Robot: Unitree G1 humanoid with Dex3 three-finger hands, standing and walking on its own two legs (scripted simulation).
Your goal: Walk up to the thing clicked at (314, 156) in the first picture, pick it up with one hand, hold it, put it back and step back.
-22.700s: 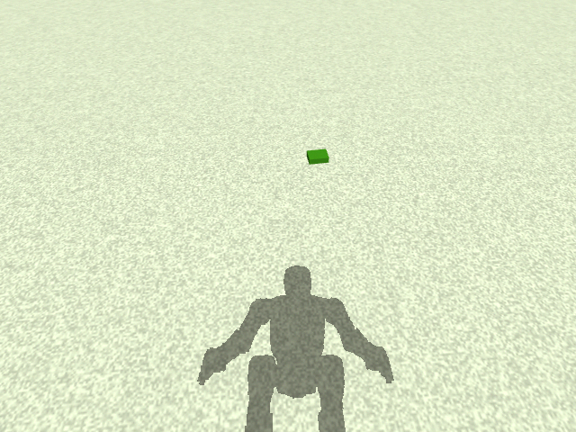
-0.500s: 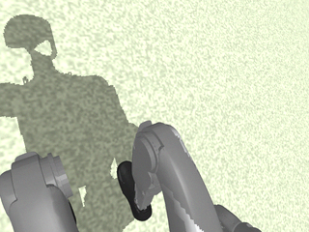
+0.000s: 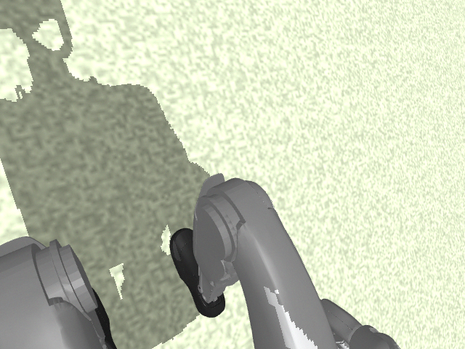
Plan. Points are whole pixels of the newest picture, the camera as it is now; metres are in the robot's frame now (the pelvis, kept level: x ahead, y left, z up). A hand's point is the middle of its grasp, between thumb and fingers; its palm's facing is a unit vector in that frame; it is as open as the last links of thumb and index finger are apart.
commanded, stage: rest palm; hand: left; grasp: from above
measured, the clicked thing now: out of the picture +0.43 +0.33 -0.28
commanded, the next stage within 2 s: close in 0.76 s
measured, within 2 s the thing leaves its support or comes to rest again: neither
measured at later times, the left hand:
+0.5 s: hand out of the picture +0.41 +0.32 -0.26, palm faces -0.33 -0.07 -0.94, open 14.1 cm
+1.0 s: hand out of the picture +0.40 +0.29 -0.26, palm faces -0.46 -0.15 -0.87, open 13.7 cm
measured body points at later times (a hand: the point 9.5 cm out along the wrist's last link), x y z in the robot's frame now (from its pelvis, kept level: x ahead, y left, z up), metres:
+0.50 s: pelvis -0.01 +0.00 +0.01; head +0.25 +0.16 +0.34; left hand +0.43 +0.32 -0.20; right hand +0.08 -0.25 -0.04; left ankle +0.06 +0.12 -0.27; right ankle +0.11 -0.10 -0.27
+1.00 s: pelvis -0.01 +0.00 +0.01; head +0.26 +0.14 +0.34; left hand +0.42 +0.30 -0.21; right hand +0.07 -0.24 -0.06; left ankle +0.06 +0.12 -0.27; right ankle +0.11 -0.10 -0.27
